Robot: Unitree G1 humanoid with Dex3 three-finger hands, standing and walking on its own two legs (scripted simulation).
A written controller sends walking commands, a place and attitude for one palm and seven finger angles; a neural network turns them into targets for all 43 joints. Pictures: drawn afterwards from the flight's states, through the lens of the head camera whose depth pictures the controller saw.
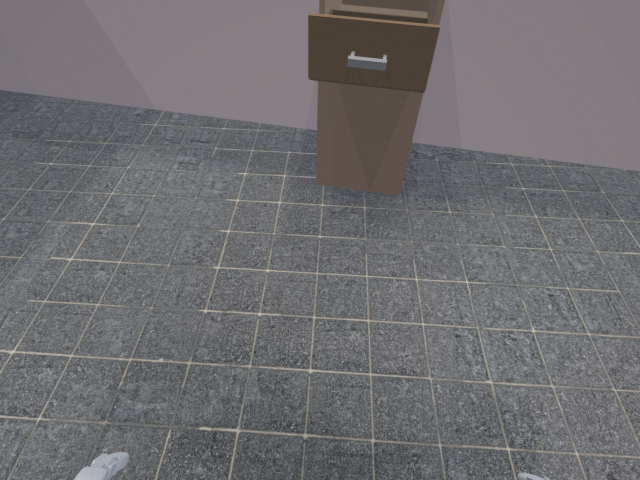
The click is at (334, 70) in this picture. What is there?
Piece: drawer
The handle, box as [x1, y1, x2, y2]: [347, 51, 386, 70]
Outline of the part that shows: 348,56 347,66 385,70 386,55 383,55 382,59 355,56 354,52 352,51 351,54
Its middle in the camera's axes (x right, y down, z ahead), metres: +0.13 -0.51 +1.10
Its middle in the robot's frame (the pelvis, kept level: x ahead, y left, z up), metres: +1.17 -0.07 +0.00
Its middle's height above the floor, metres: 0.77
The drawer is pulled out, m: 0.30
